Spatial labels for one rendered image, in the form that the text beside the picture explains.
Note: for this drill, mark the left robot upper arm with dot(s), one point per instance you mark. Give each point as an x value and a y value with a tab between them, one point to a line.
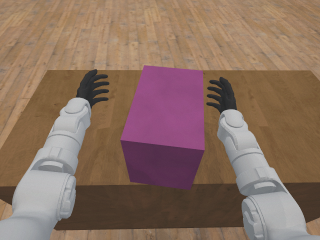
43	199

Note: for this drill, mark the right robot hand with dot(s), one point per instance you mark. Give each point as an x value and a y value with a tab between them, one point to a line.
227	100

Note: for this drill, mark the left robot hand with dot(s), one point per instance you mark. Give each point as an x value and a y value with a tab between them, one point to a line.
87	86

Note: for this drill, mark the pedestal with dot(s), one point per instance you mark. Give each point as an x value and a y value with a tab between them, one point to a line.
280	107

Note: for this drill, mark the carton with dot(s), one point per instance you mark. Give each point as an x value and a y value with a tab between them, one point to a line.
163	140

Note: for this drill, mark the left robot forearm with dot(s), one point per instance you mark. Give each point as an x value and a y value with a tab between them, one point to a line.
62	146

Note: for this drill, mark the right robot upper arm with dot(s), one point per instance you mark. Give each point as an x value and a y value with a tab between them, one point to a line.
273	216

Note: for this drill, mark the right robot forearm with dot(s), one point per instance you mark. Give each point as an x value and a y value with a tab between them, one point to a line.
254	176

